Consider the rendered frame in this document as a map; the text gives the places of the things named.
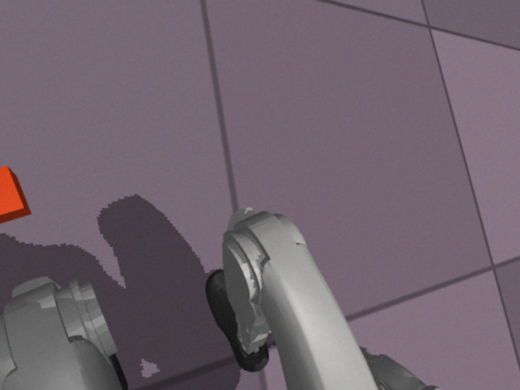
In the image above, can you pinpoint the right robot foot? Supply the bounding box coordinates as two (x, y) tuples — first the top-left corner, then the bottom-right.
(206, 270), (269, 372)

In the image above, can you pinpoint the carton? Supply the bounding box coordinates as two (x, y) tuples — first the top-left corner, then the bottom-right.
(0, 166), (31, 223)

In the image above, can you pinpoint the left robot foot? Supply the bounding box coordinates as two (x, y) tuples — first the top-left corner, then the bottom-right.
(110, 354), (128, 390)

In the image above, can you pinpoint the right robot hand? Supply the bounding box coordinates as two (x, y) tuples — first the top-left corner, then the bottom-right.
(359, 346), (426, 390)

